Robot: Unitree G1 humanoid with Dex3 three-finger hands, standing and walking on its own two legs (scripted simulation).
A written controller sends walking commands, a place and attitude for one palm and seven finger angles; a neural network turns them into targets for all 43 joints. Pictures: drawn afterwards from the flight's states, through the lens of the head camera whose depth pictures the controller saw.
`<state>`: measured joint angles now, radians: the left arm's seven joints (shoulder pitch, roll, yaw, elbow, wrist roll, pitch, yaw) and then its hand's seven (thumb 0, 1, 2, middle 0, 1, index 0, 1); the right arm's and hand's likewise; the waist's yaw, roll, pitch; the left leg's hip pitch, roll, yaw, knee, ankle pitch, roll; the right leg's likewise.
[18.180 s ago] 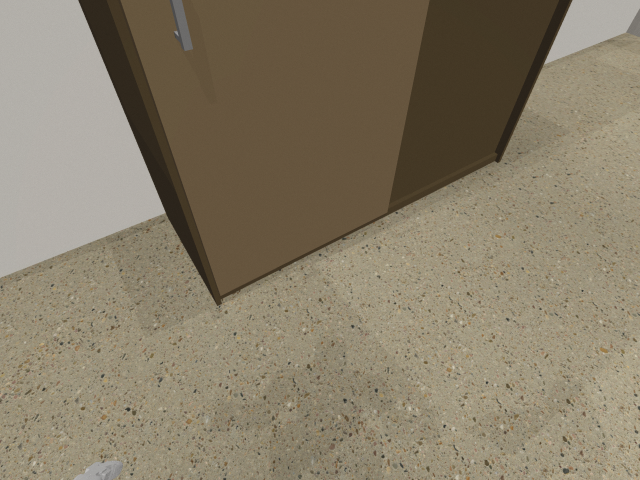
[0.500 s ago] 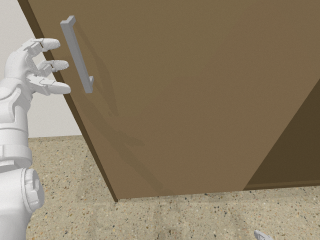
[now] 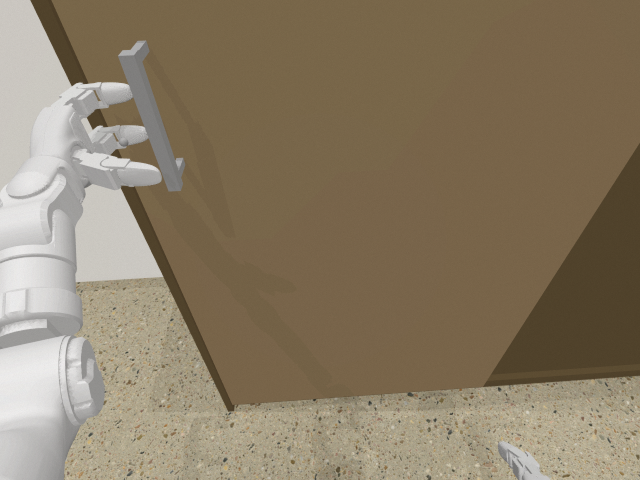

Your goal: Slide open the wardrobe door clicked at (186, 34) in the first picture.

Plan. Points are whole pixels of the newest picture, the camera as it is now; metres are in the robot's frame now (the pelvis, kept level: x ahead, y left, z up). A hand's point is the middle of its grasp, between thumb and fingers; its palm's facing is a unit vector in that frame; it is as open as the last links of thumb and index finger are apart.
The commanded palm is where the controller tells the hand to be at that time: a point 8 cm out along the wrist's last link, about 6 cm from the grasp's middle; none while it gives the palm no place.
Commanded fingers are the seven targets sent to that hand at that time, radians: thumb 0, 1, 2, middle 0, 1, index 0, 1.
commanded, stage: feel for the door with the fingertips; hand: left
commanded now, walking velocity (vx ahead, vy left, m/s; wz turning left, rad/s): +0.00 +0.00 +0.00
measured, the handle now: (159, 121) +0.48 +0.22 +0.24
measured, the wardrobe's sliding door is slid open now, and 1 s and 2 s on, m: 0.00 0.00 0.00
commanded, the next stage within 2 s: slide the fingers in behind the handle in 0.26 s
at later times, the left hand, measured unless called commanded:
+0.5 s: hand (121, 139) +0.44 +0.25 +0.24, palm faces +0.12 -0.99 +0.02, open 13.8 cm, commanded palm +0.41 +0.30 +0.24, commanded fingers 0.00 -0.50 0.30 -0.30 -1.20 -0.30 -1.20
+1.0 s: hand (144, 139) +0.43 +0.22 +0.24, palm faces +0.12 -0.99 +0.01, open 14.0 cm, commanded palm +0.41 +0.27 +0.24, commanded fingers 0.00 -0.50 0.30 -0.30 -1.20 -0.30 -1.20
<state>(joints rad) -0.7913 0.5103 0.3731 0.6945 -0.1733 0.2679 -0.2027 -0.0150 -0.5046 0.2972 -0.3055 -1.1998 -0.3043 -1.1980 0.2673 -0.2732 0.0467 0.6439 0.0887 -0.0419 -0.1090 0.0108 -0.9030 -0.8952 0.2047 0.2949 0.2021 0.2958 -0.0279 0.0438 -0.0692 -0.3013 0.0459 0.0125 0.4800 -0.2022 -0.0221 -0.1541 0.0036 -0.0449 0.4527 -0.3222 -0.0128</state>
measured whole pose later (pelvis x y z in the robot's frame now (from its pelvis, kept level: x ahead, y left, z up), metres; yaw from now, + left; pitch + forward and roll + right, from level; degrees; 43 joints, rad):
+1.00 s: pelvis -0.01 +0.01 +0.00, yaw +0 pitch +2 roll -1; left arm -0.89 0.46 0.31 0.77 -0.16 0.24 -0.15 -0.01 -0.51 0.30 -0.30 -1.20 -0.30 -1.20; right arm 0.27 -0.27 0.05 0.66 0.08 -0.07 -0.10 0.01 -0.90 -0.90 0.20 0.29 0.20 0.30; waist -0.03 0.04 -0.06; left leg -0.34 0.04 0.01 0.49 -0.19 -0.01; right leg -0.18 0.00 -0.05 0.45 -0.31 0.00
